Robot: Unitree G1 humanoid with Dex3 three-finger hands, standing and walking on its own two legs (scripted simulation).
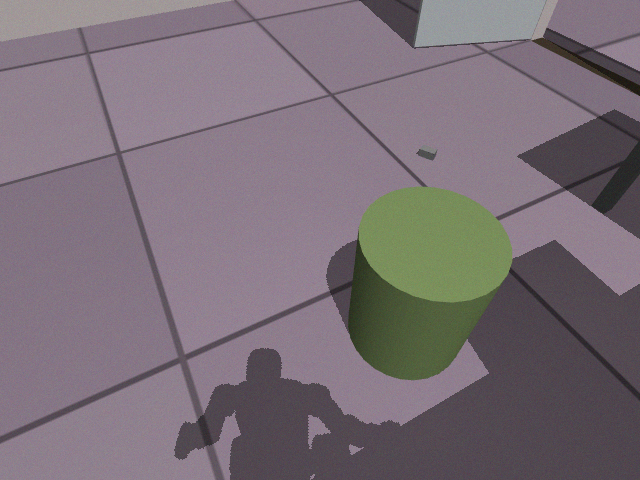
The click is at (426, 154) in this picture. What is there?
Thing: small box
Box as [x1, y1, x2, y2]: [418, 145, 436, 160]
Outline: 423,145 420,148 418,155 432,160 435,156 436,149
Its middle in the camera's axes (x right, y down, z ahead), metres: +0.54 -0.44 +1.99
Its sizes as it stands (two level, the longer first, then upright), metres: 0.076 0.043 0.041
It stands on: the floor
